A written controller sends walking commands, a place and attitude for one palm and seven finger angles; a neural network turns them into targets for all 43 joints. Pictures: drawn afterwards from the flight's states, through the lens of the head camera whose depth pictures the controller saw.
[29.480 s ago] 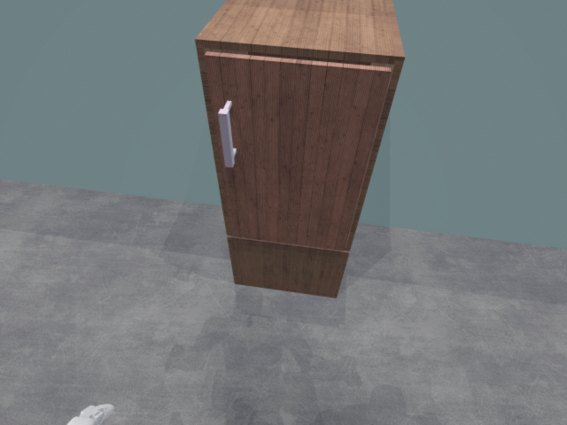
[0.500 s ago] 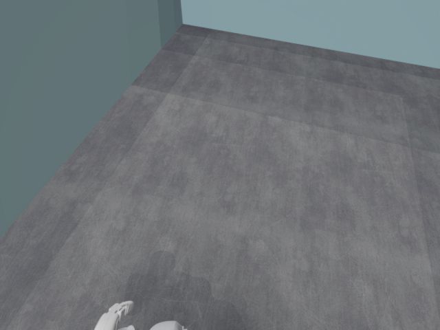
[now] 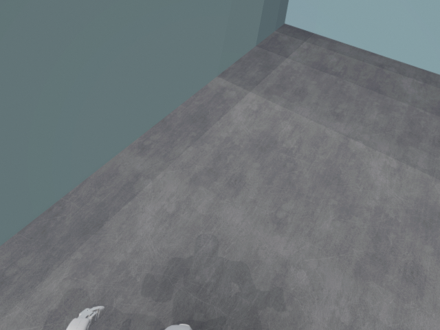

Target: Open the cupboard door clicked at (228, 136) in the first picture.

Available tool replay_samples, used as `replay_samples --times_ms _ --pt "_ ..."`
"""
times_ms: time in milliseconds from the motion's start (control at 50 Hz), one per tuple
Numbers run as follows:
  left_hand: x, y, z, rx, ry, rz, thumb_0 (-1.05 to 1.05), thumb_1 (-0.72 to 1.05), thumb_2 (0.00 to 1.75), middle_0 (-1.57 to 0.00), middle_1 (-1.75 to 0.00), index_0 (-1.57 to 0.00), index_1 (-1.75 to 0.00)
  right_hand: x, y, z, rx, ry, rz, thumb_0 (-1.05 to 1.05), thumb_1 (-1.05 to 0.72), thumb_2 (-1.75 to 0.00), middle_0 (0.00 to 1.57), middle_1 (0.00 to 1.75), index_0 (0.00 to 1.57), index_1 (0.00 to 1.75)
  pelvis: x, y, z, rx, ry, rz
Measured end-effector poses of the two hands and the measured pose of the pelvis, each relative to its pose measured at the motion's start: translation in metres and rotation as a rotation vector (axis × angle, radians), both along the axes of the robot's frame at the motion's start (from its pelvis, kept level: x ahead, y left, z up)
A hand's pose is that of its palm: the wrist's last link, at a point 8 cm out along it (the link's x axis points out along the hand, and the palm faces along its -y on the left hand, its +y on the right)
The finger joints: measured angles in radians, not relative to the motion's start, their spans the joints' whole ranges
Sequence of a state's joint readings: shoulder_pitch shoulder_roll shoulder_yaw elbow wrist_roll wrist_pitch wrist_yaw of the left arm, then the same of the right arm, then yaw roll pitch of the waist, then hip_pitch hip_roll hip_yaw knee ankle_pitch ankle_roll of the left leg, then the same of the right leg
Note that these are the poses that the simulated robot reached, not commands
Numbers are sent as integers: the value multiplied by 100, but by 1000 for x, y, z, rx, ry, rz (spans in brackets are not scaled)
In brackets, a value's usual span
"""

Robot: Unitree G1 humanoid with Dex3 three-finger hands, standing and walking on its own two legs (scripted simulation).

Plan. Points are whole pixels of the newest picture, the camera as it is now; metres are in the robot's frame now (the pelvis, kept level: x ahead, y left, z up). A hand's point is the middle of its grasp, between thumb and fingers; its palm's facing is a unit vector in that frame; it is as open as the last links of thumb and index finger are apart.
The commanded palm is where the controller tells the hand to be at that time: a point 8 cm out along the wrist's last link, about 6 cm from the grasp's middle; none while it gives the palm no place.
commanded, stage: turn to face it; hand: left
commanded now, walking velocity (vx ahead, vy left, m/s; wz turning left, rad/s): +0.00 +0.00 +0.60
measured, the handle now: out of the picture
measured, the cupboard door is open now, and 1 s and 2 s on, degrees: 50 50 50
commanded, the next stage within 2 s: none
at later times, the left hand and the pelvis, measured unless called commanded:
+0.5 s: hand out of the picture +0.03 +0.21 -0.17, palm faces +0.36 -0.90 -0.24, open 7.4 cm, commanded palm none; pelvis +0.03 -0.02 +0.00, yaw +20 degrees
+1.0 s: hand out of the picture +0.01 +0.15 -0.16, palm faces +0.61 -0.76 -0.23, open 7.4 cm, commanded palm none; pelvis +0.07 -0.05 +0.01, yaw +38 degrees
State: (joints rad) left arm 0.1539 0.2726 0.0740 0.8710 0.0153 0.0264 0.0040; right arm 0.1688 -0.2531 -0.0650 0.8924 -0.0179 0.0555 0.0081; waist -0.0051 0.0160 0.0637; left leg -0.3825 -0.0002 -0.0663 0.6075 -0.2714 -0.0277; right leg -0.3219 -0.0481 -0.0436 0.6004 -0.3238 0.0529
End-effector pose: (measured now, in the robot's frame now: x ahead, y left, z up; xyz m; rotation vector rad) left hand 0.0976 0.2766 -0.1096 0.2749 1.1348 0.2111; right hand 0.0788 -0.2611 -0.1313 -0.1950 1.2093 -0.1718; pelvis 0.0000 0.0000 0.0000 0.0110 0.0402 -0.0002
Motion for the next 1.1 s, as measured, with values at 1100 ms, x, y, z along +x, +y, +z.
replay_samples --times_ms 1100 --pt "-159 -95 -37 -143 103 768 0 90 90 -21 -30 -21 -30 246 95 15 -14 -75 774 1 -91 -90 20 30 20 30 71 -44 -5 19 -23 727"
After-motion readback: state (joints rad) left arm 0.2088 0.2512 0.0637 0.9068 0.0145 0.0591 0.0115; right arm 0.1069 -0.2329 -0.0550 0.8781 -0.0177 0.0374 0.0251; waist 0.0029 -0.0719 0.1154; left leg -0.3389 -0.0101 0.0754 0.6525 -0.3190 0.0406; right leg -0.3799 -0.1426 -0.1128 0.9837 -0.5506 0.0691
